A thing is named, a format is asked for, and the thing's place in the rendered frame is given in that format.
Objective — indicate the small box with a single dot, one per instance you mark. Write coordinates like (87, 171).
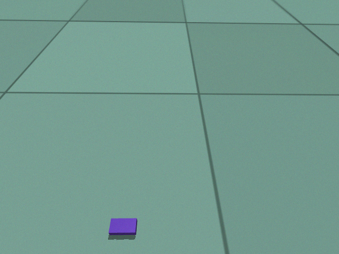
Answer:
(126, 226)

